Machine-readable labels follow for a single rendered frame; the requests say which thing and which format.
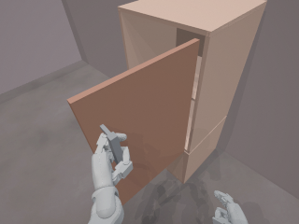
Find handle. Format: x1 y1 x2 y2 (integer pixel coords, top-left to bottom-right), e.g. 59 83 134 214
99 124 123 165

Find cupboard door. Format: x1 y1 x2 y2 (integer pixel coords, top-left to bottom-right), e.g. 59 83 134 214
67 38 200 205

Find right robot hand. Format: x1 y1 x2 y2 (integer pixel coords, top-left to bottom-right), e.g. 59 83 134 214
212 190 249 224

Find robot left forearm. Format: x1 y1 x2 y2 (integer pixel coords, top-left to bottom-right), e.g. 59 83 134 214
88 186 124 224

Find left robot hand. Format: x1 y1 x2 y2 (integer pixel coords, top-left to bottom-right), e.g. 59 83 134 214
92 133 134 191

